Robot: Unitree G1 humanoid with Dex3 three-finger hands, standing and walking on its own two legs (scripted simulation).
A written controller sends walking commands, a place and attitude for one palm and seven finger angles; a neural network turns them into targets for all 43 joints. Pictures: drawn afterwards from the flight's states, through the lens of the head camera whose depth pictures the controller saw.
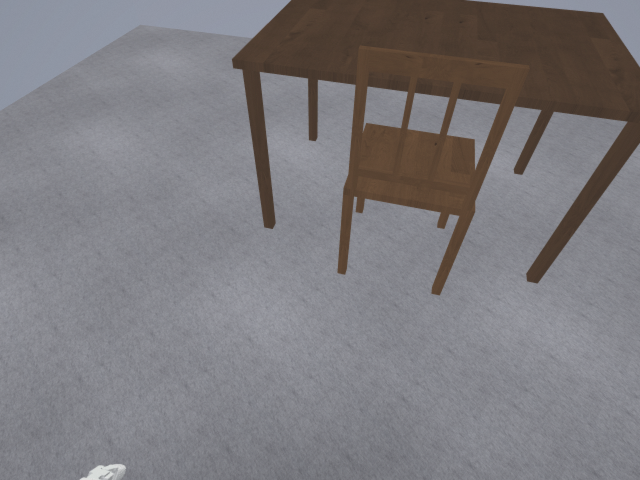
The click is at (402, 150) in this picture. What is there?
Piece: chair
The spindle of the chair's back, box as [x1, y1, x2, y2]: [393, 77, 417, 174]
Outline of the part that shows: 417,77 410,78 393,174 397,174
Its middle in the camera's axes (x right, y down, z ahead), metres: +0.22 -0.29 +1.04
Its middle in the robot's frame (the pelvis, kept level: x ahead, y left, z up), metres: +0.98 -0.17 -0.09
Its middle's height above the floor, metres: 0.68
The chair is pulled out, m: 0.00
